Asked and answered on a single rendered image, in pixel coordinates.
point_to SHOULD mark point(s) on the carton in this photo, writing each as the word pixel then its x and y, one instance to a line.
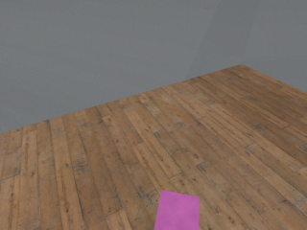
pixel 177 212

